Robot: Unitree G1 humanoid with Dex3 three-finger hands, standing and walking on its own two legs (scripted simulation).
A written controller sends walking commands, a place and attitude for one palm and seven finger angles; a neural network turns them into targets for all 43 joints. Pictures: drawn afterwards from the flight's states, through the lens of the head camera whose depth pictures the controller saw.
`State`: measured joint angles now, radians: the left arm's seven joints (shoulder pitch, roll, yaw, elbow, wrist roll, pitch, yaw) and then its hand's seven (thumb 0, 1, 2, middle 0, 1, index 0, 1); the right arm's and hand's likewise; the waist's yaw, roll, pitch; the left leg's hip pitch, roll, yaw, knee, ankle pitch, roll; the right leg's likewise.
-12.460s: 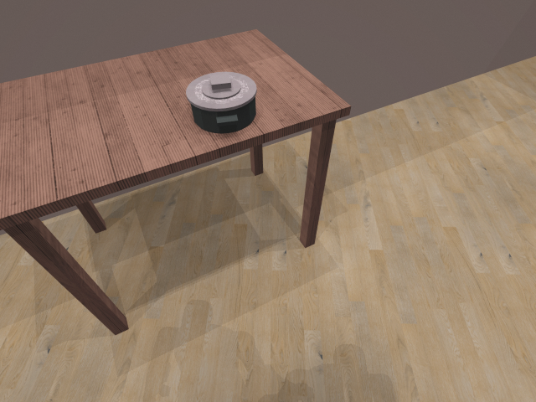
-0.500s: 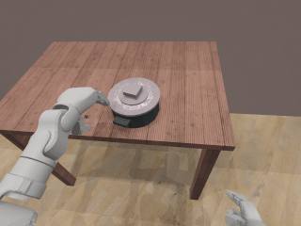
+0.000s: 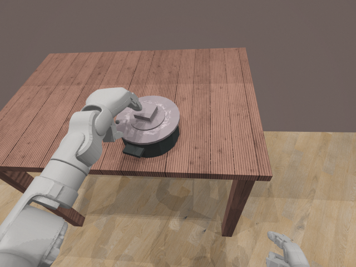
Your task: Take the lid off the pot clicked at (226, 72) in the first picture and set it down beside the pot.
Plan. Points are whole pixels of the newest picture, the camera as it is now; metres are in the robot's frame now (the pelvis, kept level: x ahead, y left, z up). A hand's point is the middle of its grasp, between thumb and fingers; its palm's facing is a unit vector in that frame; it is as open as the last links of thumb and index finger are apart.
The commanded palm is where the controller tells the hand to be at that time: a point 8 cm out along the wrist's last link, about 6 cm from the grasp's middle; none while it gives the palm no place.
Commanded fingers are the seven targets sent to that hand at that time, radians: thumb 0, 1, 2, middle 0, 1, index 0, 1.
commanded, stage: move the open hand above the knob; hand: left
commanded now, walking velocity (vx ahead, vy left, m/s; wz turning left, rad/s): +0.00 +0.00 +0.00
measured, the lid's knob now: (146, 111) +0.50 +0.11 +0.05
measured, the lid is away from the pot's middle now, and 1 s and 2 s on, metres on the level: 0.00 0.00 0.00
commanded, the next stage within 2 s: lower the open fingers around the knob in 1.14 s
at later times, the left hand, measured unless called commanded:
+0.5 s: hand (138, 101) +0.47 +0.12 +0.12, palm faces -0.31 -0.06 -0.95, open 10.1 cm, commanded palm +0.47 +0.12 +0.19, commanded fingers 0.00 -0.27 1.36 -0.82 -0.08 -0.82 -0.08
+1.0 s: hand (135, 101) +0.48 +0.12 +0.12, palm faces -0.32 -0.07 -0.95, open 10.1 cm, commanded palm +0.47 +0.13 +0.19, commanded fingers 0.00 -0.27 1.36 -0.82 -0.08 -0.82 -0.08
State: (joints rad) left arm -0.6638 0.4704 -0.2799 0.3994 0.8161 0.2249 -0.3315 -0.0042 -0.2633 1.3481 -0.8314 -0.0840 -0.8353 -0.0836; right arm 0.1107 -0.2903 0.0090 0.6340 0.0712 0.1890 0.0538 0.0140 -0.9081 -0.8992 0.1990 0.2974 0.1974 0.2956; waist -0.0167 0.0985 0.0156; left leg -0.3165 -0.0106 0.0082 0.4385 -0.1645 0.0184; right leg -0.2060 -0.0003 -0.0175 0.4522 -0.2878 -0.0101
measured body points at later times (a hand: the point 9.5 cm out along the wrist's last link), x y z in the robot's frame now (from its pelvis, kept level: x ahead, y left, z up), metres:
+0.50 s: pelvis +0.01 +0.00 +0.00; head +0.05 -0.03 +0.45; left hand +0.48 +0.12 +0.17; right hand +0.11 -0.26 -0.14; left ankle +0.04 +0.11 -0.74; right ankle -0.03 -0.11 -0.74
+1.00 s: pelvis +0.02 +0.01 +0.00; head +0.05 -0.02 +0.45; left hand +0.49 +0.13 +0.17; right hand +0.10 -0.26 -0.14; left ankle +0.04 +0.11 -0.74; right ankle -0.03 -0.11 -0.74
